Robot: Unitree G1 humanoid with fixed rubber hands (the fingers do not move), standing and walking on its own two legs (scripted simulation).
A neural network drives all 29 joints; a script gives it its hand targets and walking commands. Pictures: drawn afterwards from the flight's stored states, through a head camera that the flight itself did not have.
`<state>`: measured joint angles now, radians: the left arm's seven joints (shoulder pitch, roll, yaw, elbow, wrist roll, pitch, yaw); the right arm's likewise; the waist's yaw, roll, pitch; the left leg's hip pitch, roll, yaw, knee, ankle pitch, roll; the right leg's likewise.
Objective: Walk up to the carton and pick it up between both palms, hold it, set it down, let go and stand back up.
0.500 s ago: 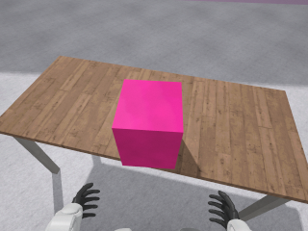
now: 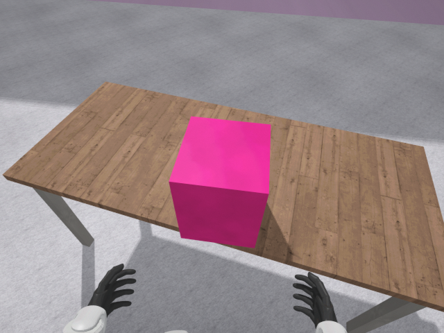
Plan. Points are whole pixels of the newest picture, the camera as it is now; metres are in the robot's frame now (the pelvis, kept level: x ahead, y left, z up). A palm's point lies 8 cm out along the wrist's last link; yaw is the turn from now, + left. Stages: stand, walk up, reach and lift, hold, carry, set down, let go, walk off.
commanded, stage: reach and lift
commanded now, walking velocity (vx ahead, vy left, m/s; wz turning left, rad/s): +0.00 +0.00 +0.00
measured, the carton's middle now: (223, 184) +0.47 +0.03 -0.08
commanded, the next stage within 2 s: none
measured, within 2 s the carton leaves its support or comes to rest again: neither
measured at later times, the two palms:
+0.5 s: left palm (103, 279) +0.22 +0.25 -0.06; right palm (318, 293) +0.21 -0.16 -0.07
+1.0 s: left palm (107, 256) +0.25 +0.25 -0.03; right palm (322, 270) +0.24 -0.16 -0.03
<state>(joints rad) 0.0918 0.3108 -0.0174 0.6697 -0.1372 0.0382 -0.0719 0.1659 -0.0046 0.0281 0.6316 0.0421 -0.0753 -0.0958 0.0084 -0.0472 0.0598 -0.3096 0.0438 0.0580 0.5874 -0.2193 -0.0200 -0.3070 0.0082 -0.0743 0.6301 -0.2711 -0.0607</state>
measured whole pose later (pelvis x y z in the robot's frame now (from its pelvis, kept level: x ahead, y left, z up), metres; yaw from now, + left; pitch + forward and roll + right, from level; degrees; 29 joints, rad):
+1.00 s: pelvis +0.04 +0.02 +0.00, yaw +1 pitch -4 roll -1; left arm 0.04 0.28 -0.07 0.76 -0.17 -0.45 -0.03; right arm 0.04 -0.06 0.03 0.91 0.16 -0.56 -0.05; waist 0.00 -0.07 0.01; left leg -0.24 0.03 0.03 0.60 -0.29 0.00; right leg -0.20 0.01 -0.06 0.57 -0.30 -0.03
